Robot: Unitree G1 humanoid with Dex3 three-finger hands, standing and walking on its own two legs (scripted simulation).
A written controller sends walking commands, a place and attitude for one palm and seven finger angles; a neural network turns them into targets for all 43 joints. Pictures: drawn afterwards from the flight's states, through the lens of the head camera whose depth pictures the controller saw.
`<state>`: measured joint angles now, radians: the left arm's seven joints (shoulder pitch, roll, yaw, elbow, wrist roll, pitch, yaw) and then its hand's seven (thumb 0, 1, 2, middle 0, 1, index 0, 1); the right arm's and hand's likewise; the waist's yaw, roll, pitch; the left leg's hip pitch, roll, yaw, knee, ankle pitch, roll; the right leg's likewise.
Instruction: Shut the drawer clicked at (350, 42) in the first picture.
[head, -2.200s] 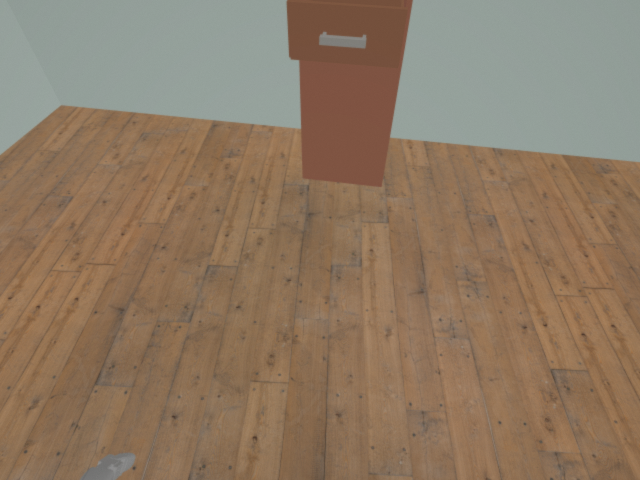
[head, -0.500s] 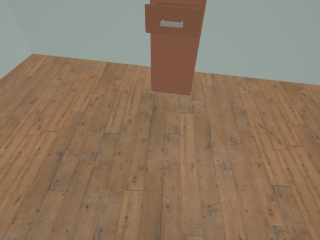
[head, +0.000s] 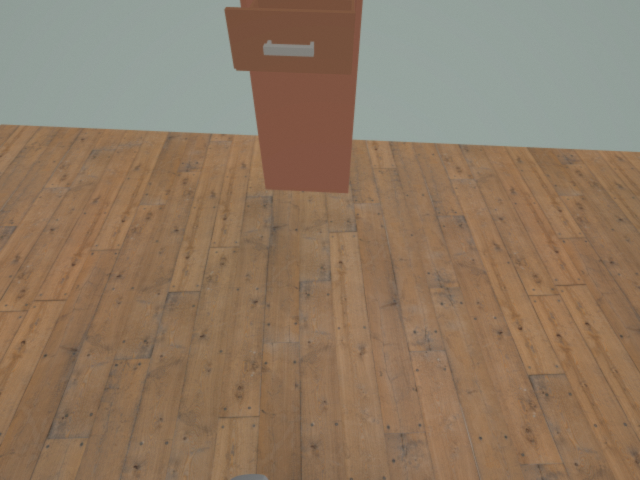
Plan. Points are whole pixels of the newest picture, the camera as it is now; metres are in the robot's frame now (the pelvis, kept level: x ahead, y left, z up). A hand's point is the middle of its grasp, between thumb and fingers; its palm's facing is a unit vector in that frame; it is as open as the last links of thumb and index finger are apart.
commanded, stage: walk to a spot facing it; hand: left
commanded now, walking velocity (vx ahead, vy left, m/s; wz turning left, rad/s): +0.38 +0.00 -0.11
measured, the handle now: (289, 47) +1.15 +0.19 +0.03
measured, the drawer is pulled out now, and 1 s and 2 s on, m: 0.28 0.28 0.28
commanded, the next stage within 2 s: turn to face it in 0.96 s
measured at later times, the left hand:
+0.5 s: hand (186, 417) +0.23 +0.24 -0.18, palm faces -0.02 -0.99 -0.15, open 7.4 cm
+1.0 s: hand (291, 248) +0.60 +0.12 -0.18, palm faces -0.31 -0.94 -0.14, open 7.4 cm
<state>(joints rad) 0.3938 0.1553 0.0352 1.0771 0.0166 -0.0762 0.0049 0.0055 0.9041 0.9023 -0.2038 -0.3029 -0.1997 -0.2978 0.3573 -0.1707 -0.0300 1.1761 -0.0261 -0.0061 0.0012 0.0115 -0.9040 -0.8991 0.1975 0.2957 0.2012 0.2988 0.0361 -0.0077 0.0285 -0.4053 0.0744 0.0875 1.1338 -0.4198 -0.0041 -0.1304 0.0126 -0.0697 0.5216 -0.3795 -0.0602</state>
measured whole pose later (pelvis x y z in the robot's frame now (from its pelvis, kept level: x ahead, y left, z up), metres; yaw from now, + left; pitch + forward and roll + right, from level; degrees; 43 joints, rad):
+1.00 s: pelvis +0.44 +0.00 -0.02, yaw -17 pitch -1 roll +0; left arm 0.11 0.15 0.06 0.98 0.03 -0.04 -0.03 0.01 0.91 0.90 -0.20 -0.30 -0.20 -0.30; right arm 0.54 -0.07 -0.02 1.19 -0.02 -0.05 -0.02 0.01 -0.90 -0.90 0.20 0.30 0.20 0.30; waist -0.05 0.00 0.09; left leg -0.06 0.12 0.29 0.85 -0.49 -0.02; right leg -0.41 0.00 -0.18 0.63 -0.18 -0.10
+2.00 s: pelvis +0.58 -0.03 +0.01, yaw -2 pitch -1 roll +2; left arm 0.26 0.14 0.04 0.99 0.02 0.01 0.03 0.01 0.90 0.90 -0.20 -0.30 -0.20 -0.30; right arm 0.23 -0.21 -0.08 1.02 -0.02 0.07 0.00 0.01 -0.91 -0.90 0.20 0.30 0.20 0.30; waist -0.01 0.04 0.02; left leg -0.46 -0.01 0.00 0.97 -0.38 -0.02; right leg -0.19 -0.05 -0.11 0.49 -0.28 -0.03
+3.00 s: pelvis +0.79 -0.04 +0.00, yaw +0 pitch -2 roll -1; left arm 0.19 0.16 0.06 1.04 0.01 -0.05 0.02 -0.01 0.95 0.90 -0.21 -0.30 -0.20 -0.30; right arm 0.29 -0.16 -0.06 1.09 -0.03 0.00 -0.02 0.01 -0.91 -0.90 0.19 0.30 0.20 0.30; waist -0.03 0.03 0.05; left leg -0.47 0.11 0.06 1.04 -0.32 -0.02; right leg -0.23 -0.01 -0.18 0.44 -0.18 -0.06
